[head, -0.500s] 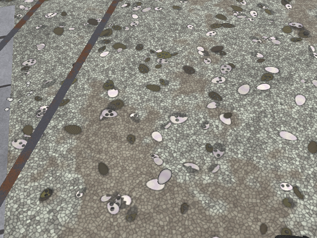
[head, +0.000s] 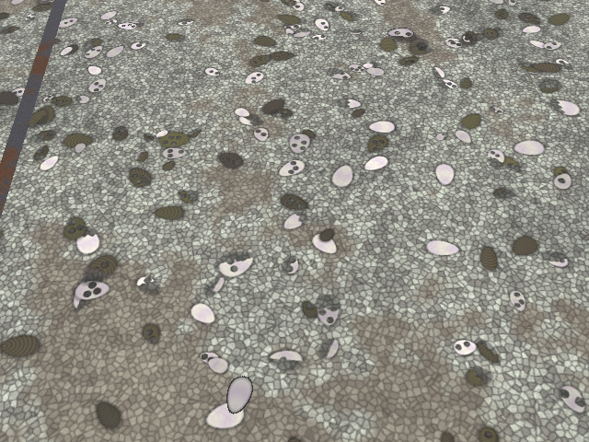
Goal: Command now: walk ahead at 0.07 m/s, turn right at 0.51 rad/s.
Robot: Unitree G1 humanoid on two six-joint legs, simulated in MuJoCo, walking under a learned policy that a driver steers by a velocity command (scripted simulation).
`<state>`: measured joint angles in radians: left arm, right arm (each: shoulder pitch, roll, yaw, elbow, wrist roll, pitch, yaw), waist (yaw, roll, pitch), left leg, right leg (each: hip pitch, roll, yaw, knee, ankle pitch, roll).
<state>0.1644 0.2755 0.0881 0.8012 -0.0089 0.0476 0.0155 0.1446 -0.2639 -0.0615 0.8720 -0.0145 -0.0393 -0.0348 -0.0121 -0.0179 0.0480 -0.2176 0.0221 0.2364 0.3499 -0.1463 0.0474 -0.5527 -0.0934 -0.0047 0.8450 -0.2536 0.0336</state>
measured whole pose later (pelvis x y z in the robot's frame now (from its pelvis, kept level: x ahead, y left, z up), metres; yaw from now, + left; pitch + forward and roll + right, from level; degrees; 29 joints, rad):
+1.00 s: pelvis +0.14 -0.07 +0.00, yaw -13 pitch +1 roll +0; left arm 0.34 0.25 0.07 0.88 -0.01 -0.08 -0.01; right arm 0.20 -0.29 -0.07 0.94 0.03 -0.08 0.01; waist 0.02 0.04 -0.01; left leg -0.47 0.06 0.00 1.03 -0.34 0.05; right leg -0.11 0.03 -0.03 0.36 -0.27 -0.05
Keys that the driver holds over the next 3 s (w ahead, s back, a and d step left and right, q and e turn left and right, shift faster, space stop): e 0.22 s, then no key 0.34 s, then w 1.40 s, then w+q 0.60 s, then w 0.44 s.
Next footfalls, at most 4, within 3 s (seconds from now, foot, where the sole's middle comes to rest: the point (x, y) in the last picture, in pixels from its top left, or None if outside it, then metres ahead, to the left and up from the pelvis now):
0.12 right None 0.08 -0.14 -0.78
0.54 left None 0.13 0.09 -0.78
0.86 right None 0.11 -0.16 -0.78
1.32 left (316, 420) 0.51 -0.01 -0.78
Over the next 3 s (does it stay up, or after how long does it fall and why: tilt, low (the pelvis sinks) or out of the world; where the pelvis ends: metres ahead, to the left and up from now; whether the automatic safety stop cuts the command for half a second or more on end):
stays up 1.27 -0.21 -0.02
